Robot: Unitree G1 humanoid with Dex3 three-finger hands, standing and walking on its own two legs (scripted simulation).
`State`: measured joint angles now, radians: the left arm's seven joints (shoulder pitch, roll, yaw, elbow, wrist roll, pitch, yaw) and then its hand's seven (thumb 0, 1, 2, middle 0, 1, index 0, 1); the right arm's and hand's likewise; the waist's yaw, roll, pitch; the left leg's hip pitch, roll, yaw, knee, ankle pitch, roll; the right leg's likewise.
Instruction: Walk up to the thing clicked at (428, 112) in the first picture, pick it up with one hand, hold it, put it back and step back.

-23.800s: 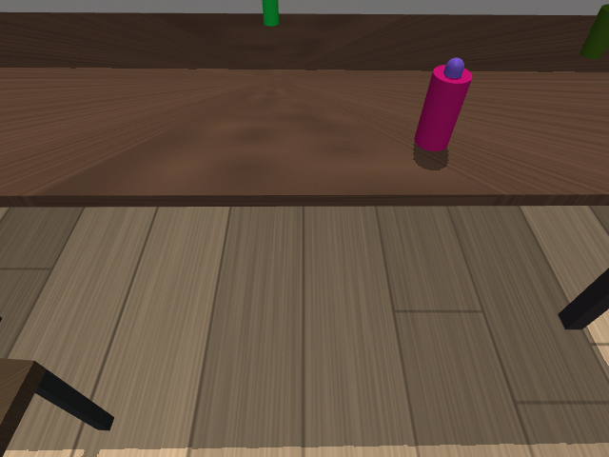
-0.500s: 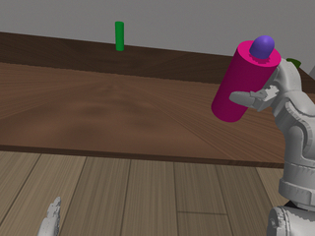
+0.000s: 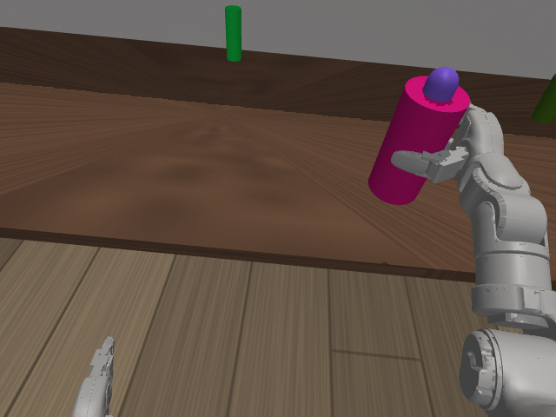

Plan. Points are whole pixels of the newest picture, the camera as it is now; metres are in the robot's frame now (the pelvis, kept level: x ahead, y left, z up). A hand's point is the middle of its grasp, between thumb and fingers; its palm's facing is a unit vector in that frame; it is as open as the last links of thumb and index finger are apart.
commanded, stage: crouch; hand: right
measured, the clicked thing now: (416, 137) +0.41 -0.14 +0.23
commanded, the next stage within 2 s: lower in 0.86 s
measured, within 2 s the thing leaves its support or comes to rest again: neither
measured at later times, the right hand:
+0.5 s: hand (409, 142) +0.48 -0.17 +0.18, palm faces +0.11 +0.99 -0.01, open 10.7 cm
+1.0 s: hand (400, 144) +0.50 -0.17 +0.16, palm faces +0.09 +1.00 +0.00, open 10.7 cm
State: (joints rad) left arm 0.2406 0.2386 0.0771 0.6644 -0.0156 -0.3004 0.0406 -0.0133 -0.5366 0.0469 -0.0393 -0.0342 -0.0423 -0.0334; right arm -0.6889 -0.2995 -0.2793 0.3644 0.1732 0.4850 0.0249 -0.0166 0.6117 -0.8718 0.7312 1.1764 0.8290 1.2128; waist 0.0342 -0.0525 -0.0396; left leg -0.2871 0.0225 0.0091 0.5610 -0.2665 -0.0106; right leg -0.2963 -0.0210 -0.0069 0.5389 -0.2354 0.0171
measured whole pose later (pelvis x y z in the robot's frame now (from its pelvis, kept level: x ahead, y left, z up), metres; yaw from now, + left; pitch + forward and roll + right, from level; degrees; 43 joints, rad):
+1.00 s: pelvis +0.03 -0.01 +0.00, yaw +2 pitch +7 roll +0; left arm 0.25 0.22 0.05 0.55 -0.01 -0.13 0.04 -0.01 -0.54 0.05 -0.04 -0.03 -0.04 -0.03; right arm -0.83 -0.36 -0.30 0.91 0.12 -0.07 0.05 -0.02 0.61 -0.88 0.73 1.18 0.82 1.21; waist 0.08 -0.02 -0.07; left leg -0.41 0.01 -0.02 0.57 -0.29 -0.02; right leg -0.43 -0.03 -0.03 0.59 -0.29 0.01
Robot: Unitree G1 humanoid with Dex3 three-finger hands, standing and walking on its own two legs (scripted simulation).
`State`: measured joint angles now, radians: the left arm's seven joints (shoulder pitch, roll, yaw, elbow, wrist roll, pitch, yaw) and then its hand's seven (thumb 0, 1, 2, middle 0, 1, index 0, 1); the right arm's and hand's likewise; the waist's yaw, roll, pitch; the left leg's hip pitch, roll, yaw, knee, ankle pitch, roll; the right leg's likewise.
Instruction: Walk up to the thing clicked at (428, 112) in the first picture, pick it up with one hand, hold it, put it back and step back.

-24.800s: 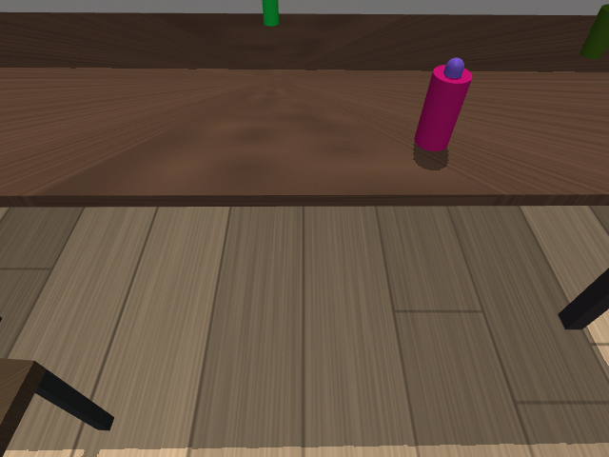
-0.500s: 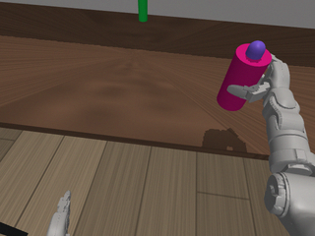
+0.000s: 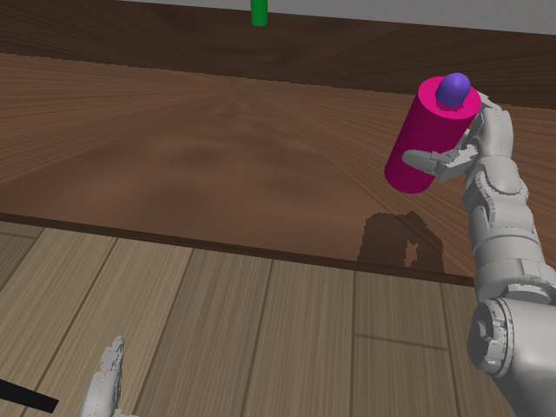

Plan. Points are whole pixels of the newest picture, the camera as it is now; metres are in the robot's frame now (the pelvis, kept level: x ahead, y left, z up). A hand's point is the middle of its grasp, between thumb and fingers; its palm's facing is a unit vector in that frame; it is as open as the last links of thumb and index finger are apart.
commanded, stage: lower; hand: right
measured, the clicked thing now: (429, 133) +0.46 -0.16 +0.17
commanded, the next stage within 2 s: loosen in 1.22 s
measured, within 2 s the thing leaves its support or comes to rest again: rests again in 1.64 s
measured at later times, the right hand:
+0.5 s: hand (424, 158) +0.48 -0.18 +0.11, palm faces +0.13 +0.99 +0.00, open 10.7 cm
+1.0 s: hand (419, 167) +0.49 -0.18 +0.08, palm faces +0.14 +0.99 +0.01, open 10.7 cm
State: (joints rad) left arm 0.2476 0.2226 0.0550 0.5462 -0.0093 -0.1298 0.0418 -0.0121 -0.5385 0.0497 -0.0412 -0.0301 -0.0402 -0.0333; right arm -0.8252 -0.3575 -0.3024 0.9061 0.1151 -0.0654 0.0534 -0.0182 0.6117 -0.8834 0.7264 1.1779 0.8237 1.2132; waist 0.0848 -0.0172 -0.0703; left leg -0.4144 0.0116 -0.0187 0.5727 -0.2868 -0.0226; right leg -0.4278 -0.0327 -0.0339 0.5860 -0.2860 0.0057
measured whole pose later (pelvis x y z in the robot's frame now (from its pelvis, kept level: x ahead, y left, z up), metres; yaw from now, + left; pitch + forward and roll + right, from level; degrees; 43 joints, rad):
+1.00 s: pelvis -0.01 +0.00 -0.03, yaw +0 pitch +15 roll +1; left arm 0.30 0.23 0.04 0.32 0.03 -0.12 0.01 -0.01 -0.54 0.05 -0.04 -0.03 -0.04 -0.04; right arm -0.89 -0.42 -0.38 1.15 0.06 -0.30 0.05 -0.02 0.61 -0.87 0.73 1.19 0.82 1.22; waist 0.16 -0.01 -0.11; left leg -0.71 0.00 -0.01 0.82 -0.37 -0.02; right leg -0.74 -0.05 -0.02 0.86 -0.39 0.00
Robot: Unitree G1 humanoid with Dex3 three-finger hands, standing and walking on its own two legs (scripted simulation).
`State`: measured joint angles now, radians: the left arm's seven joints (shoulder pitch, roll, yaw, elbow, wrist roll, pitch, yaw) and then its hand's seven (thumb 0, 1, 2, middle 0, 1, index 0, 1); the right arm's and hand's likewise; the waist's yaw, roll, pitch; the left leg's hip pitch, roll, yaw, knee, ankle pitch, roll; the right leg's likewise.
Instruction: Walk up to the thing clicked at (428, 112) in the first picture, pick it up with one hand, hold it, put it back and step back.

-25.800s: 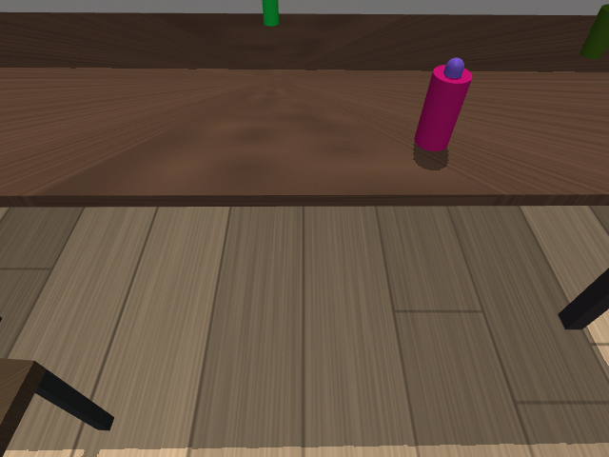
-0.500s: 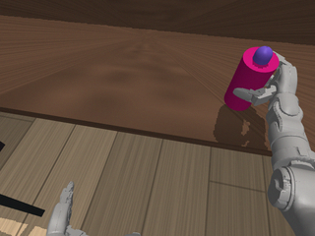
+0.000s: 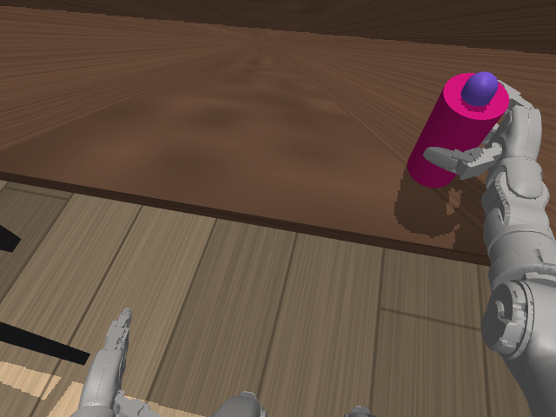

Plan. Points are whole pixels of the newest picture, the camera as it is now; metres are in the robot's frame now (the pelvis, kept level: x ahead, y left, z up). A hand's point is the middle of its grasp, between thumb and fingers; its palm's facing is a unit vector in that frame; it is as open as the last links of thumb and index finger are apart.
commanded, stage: lower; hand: right
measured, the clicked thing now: (454, 130) +0.49 -0.16 +0.12
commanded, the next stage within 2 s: loosen in 0.22 s
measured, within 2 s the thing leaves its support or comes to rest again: rests again in 0.64 s
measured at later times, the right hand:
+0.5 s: hand (467, 130) +0.51 -0.19 +0.10, palm faces +0.16 +0.99 +0.00, open 10.6 cm
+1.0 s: hand (464, 133) +0.51 -0.18 +0.10, palm faces +0.14 +0.99 +0.00, open 10.4 cm
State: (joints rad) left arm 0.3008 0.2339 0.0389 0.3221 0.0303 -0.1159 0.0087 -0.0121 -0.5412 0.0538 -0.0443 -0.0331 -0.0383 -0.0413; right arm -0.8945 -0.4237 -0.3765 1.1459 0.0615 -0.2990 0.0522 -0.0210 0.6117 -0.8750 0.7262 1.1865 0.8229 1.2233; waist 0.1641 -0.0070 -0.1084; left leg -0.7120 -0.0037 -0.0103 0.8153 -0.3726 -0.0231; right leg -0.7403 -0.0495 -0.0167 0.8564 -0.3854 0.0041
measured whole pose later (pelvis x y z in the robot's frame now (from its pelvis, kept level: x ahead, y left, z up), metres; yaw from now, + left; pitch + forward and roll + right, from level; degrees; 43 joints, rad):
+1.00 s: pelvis +0.00 +0.00 -0.02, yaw +0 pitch +18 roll +2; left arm 0.33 0.23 0.04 0.19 0.04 -0.08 0.00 -0.01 -0.55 0.06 -0.05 -0.04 -0.04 -0.06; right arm -0.94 -0.46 -0.39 1.15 0.04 -0.30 0.06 0.00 0.35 -0.59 0.83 0.82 0.86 0.82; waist 0.19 -0.01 -0.12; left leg -0.81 -0.01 0.00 0.91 -0.41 -0.02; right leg -0.85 -0.05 0.00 0.96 -0.42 0.00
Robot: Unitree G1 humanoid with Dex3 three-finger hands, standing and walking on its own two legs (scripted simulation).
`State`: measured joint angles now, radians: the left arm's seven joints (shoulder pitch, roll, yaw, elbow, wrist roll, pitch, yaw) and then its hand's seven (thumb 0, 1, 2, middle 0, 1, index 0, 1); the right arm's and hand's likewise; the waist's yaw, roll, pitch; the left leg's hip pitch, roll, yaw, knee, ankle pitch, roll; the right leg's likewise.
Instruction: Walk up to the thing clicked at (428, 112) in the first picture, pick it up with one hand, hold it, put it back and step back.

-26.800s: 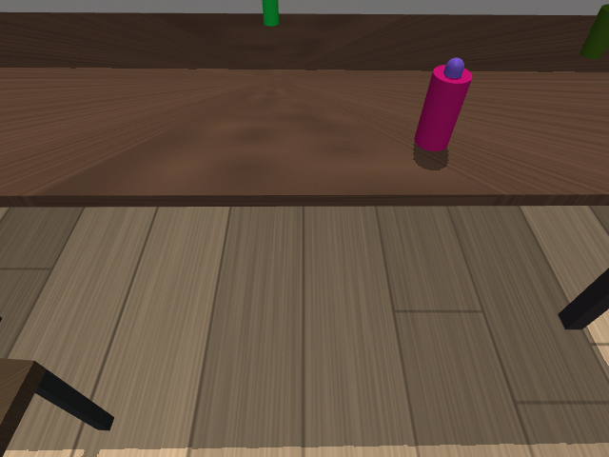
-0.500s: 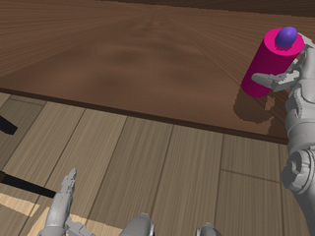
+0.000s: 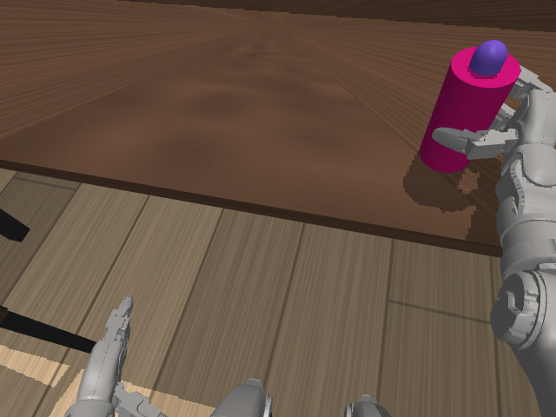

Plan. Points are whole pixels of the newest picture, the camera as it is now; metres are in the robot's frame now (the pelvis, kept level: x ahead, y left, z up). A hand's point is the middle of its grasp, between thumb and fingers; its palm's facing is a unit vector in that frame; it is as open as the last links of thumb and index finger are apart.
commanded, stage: open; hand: right
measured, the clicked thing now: (465, 108) +0.52 -0.16 +0.12
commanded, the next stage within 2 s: withdraw in 0.20 s
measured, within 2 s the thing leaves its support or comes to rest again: neither
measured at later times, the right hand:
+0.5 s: hand (487, 105) +0.53 -0.19 +0.13, palm faces +0.15 +0.99 +0.00, open 15.3 cm
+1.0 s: hand out of the picture +0.49 -0.29 +0.21, palm faces +0.31 +0.92 -0.23, open 17.5 cm
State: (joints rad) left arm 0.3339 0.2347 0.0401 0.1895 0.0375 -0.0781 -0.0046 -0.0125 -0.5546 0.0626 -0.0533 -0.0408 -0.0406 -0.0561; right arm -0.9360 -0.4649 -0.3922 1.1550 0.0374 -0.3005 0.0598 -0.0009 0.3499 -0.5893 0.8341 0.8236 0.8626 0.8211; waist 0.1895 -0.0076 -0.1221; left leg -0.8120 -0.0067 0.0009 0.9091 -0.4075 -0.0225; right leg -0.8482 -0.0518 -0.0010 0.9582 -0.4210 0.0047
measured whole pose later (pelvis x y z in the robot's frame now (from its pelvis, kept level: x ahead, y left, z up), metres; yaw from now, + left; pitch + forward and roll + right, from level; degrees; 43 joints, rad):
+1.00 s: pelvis +0.03 +0.00 +0.04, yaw +0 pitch +11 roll +1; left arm 0.35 0.24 0.02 0.34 -0.04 -0.04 -0.01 -0.01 -0.53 0.04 -0.06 -0.05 -0.06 -0.05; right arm -0.86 -0.62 -0.37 1.01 -0.03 -0.06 0.09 -0.01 0.56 -0.02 0.07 0.06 0.08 0.05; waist 0.08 -0.02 -0.11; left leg -0.51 0.01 -0.01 0.68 -0.35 -0.03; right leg -0.53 -0.03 -0.02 0.70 -0.35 0.00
